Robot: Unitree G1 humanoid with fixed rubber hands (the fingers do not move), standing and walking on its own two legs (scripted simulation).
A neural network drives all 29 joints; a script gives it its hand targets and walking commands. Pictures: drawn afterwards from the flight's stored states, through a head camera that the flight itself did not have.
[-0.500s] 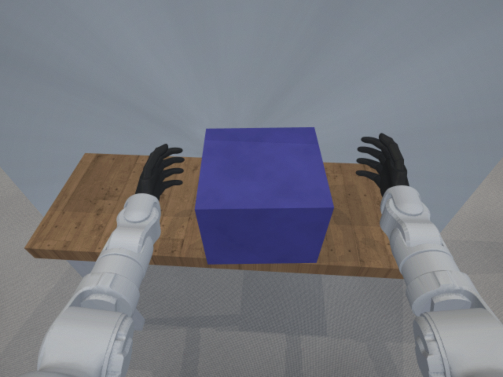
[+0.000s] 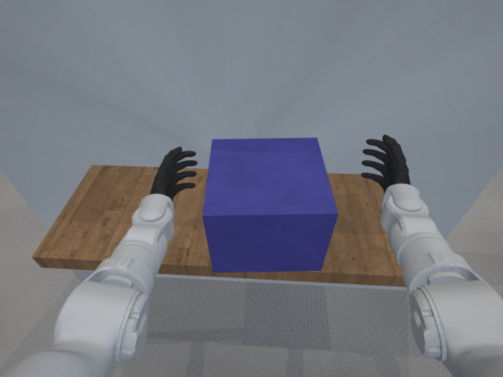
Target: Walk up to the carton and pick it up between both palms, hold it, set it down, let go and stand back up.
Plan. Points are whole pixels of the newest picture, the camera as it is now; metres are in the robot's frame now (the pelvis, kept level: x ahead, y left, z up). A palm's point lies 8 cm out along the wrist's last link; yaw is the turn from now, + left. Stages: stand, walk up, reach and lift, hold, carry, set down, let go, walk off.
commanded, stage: reach and lift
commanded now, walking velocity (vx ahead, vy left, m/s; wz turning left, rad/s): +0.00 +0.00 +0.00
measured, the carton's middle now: (265, 204) +0.47 +0.02 -0.01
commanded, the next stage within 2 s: none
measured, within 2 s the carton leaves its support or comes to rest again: neither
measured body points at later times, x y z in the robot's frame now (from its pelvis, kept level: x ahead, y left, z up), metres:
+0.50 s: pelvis +0.00 +0.00 +0.00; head -0.03 -0.02 +0.45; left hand +0.40 +0.18 +0.12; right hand +0.43 -0.20 +0.14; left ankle +0.00 +0.10 -0.73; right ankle -0.05 -0.14 -0.73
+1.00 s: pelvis -0.03 +0.00 +0.00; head +0.01 +0.03 +0.45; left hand +0.38 +0.19 +0.04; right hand +0.41 -0.17 +0.06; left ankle +0.00 +0.10 -0.73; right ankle -0.05 -0.14 -0.73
